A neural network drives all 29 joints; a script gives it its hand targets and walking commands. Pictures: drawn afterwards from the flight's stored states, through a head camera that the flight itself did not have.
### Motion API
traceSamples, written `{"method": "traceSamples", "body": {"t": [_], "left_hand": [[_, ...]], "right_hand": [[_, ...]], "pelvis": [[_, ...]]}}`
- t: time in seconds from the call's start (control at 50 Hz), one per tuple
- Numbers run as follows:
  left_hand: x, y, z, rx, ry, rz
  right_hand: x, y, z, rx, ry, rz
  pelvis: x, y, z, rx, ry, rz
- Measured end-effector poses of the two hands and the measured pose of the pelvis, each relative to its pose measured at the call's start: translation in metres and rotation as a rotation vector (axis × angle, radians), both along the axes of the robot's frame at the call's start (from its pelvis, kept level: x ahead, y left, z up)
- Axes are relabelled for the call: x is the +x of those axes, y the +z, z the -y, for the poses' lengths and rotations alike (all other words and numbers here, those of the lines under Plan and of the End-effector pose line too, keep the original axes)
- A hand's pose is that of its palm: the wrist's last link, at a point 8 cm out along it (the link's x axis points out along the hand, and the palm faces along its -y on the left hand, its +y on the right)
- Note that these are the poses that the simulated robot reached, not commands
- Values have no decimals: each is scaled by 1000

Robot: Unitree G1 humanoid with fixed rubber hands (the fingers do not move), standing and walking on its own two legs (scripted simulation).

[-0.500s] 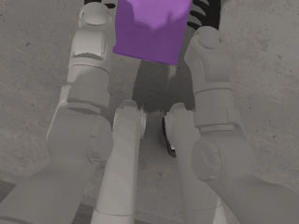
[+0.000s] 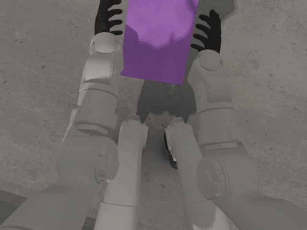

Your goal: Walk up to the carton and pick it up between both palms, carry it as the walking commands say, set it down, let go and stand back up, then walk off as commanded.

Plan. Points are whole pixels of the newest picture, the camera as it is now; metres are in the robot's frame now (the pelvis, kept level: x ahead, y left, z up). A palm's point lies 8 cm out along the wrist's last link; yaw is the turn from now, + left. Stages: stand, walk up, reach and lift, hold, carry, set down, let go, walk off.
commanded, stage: reach and lift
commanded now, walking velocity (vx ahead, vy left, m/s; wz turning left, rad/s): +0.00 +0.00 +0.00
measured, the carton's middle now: (157, 29) +0.56 +0.00 -0.16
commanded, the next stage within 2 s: none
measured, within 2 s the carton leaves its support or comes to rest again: neither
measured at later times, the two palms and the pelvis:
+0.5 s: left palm (100, 32) +0.48 +0.11 +0.00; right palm (225, 53) +0.45 -0.10 +0.00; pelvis +0.01 +0.00 +0.05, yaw +0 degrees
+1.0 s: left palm (77, 1) +0.46 +0.11 +0.11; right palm (281, 24) +0.44 -0.11 +0.12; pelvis +0.08 +0.00 +0.14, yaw +0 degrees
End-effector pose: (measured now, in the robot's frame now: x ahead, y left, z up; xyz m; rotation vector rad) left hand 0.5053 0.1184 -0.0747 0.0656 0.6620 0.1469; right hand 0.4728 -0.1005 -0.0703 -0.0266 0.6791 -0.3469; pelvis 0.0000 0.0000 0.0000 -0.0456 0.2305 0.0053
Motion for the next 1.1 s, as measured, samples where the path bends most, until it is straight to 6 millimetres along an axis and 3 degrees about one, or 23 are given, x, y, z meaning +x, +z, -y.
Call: {"method": "traceSamples", "body": {"t": [0.24, 0.52, 0.68, 0.84, 1.1], "left_hand": [[-15, 28, -1, -12, 16, -14], [-26, 75, 5, 4, 4, -17], [-34, 117, 5, 8, 4, -49], [-40, 165, 7, 31, 13, -74], [-50, 191, 5, -38, -19, -42]], "right_hand": [[-14, 28, -1, -6, -9, -12], [-27, 73, 4, -7, -6, -16], [-34, 117, 5, -7, -2, -47], [-31, 167, 7, -16, 38, -74], [-35, 194, 15, 35, 88, -29]], "pelvis": [[1, 23, 2, 10, 3, 46], [9, 52, 5, 15, 3, 47], [35, 71, 5, 20, -2, -43], [63, 110, 2, 19, -6, -15], [93, 157, -7, 23, -9, 7]]}}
